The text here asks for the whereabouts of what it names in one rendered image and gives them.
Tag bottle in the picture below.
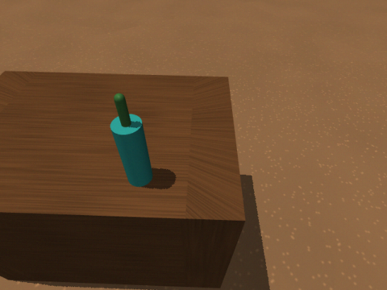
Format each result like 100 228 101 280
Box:
110 93 153 187

